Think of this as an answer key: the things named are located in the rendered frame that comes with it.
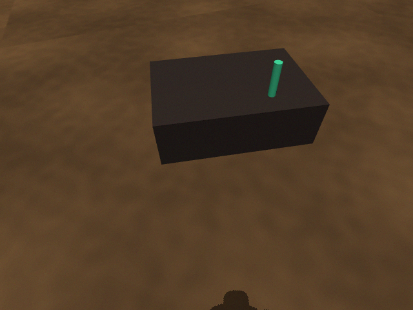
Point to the can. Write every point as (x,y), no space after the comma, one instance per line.
(276,71)

